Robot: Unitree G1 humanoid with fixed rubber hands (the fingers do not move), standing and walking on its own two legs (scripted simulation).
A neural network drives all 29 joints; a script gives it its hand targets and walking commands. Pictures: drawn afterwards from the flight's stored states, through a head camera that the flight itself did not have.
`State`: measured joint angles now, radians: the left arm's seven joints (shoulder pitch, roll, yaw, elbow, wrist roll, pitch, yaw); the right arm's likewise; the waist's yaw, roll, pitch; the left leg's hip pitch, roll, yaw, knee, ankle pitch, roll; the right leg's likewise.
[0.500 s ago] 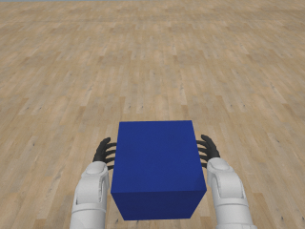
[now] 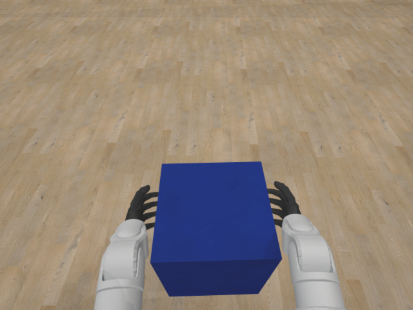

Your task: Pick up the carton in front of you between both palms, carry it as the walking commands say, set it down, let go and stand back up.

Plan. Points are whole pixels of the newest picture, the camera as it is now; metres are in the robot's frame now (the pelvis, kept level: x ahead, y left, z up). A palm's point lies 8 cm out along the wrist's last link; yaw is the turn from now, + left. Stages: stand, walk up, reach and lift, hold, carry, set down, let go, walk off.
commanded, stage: carry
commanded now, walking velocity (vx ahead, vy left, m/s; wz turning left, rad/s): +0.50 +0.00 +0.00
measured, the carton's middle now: (212, 232) +0.29 +0.00 -0.06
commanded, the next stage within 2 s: none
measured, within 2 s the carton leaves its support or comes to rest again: neither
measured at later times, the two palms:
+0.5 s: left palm (139, 143) +0.52 +0.19 +0.00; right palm (253, 144) +0.50 -0.10 +0.01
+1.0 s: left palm (149, 109) +0.63 +0.18 +0.02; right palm (253, 109) +0.62 -0.12 +0.02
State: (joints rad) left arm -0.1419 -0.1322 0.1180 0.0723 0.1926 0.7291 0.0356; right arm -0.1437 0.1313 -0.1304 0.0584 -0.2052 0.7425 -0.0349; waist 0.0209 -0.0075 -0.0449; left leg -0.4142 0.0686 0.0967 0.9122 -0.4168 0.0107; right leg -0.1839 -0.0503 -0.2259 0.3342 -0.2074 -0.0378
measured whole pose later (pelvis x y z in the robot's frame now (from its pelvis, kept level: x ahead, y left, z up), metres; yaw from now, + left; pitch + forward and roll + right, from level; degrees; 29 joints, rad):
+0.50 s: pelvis +0.23 +0.06 +0.00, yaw -3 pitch +4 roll -1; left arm -0.12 -0.13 0.11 0.04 0.20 0.68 0.04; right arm -0.13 0.13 -0.13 0.09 -0.18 0.65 -0.04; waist 0.00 -0.03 0.03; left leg -0.25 0.06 0.23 0.34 -0.15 0.05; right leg -0.42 -0.07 -0.11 0.66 -0.35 0.01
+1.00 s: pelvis +0.34 +0.04 -0.01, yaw -2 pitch +4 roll +0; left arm -0.16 -0.13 0.14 0.09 0.21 0.73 0.03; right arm -0.17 0.13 -0.14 0.09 -0.21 0.74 -0.04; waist 0.00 0.01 -0.08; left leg -0.15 0.08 0.19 0.49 -0.36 -0.03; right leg -0.29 -0.06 -0.20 0.52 -0.27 -0.01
